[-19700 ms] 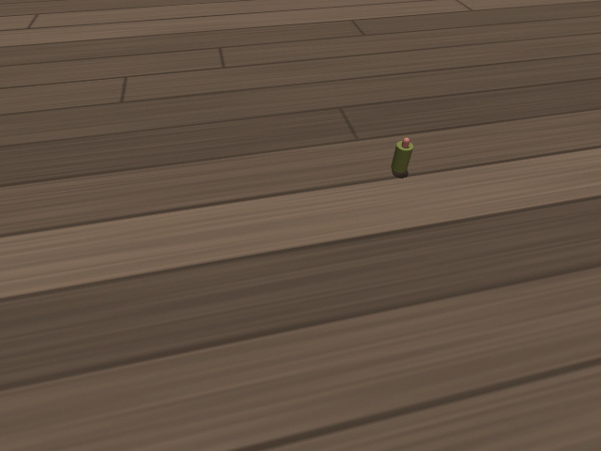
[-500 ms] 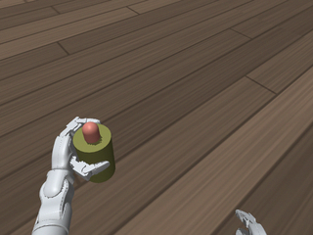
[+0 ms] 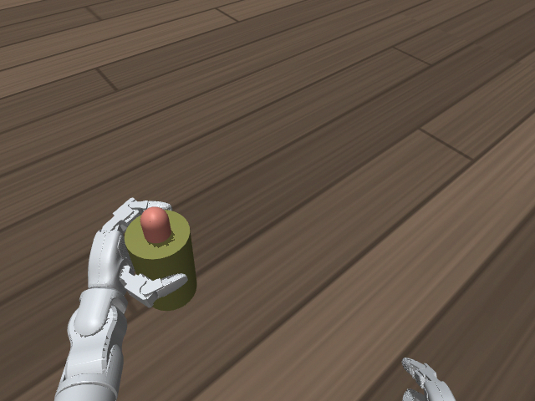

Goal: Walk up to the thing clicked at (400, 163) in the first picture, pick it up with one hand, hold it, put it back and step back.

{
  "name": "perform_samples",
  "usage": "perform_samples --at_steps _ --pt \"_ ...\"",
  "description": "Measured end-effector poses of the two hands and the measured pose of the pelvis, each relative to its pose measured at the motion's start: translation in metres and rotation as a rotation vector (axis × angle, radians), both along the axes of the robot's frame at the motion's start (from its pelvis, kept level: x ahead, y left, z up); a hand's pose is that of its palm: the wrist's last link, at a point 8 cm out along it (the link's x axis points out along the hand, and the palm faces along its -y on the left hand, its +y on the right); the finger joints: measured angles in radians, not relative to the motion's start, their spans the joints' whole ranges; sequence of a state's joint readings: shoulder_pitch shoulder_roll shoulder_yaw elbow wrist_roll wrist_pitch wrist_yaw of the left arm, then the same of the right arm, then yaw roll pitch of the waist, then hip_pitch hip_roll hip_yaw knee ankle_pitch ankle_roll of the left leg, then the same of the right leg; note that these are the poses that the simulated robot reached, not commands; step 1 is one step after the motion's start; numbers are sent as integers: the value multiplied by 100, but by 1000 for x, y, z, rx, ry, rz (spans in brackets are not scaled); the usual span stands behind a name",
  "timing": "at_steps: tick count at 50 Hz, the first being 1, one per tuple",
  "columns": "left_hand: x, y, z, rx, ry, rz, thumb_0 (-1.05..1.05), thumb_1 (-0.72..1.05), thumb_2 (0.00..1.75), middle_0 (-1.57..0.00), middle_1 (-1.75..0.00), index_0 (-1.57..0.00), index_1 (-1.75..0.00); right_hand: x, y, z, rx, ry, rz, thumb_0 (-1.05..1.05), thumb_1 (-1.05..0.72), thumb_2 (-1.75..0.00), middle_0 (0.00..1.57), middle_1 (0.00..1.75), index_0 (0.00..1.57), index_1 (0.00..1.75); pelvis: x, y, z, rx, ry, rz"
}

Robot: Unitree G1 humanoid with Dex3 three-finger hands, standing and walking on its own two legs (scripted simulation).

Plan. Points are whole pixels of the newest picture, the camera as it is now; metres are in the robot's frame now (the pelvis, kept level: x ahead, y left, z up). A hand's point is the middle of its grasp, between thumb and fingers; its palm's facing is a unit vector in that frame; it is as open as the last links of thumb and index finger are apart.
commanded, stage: hold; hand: left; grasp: from the side
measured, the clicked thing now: (163, 254) +0.33 +0.16 +0.05
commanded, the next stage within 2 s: crouch in 0.44 s
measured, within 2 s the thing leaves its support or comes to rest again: neither
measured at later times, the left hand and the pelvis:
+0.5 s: hand (155, 255) +0.32 +0.16 +0.06, palm faces -0.01 -1.00 +0.02, open 11.7 cm; pelvis +0.00 +0.00 +0.00, yaw +0 degrees
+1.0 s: hand (169, 286) +0.33 +0.17 -0.06, palm faces +0.03 -1.00 +0.03, open 11.7 cm; pelvis -0.02 +0.00 -0.06, yaw +0 degrees
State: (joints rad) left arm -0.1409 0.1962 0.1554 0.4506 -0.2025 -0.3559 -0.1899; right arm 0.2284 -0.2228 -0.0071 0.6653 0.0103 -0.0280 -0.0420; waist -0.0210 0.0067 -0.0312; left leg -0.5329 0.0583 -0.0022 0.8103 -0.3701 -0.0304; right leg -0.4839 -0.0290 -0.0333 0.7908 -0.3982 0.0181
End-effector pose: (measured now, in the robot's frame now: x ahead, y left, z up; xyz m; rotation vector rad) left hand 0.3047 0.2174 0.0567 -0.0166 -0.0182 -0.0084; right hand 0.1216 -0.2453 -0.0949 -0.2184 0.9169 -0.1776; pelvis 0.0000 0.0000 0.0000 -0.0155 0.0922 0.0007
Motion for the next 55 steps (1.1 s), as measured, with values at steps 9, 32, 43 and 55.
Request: perform_samples --at_steps 9,32,43,55 --pt "-2 1 -1 3 10 -1 4 -56 106 -66 -102 -60 -97 0 2 -1 4 -2 1 1 -91 -91 20 30 20 30 1 1 0 -1 1 1" --pt "-6 2 -1 7 9 4 4 -56 105 -67 -101 -61 -96 -3 3 1 3 -13 2 1 -90 -91 20 30 20 30 -4 2 0 -2 -5 0" --pt "-5 4 -52 -12 58 37 3 -55 103 -68 -98 -62 -94 -15 -4 -18 -14 26 23 1 -89 -90 20 30 20 30 -15 1 -20 -3 74 0" --pt "10 10 -174 -3 16 17 3 -55 104 -68 -99 -61 -95 -39 -21 -110 -72 133 55 1 -90 -91 20 30 20 30 -31 0 -111 -16 309 -8"
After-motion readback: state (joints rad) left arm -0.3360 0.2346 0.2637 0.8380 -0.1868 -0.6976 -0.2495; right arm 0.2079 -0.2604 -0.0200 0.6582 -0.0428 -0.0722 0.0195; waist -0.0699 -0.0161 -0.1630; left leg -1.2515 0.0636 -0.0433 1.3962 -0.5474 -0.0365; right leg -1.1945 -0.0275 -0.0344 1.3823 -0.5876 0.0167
